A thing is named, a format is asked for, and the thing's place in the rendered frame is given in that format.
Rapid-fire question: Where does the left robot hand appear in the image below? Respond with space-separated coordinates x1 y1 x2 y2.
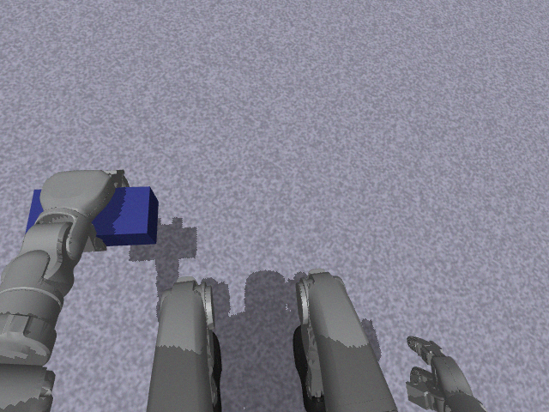
39 170 130 252

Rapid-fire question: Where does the right robot foot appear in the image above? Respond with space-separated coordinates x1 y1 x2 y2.
293 325 326 412

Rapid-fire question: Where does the carton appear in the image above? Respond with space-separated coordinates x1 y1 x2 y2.
25 186 159 246

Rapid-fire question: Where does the left robot arm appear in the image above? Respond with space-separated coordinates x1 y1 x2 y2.
0 208 91 412

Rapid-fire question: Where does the right robot arm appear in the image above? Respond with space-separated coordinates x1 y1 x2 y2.
443 394 487 412

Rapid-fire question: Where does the right robot hand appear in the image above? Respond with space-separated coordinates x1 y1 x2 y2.
406 336 474 412

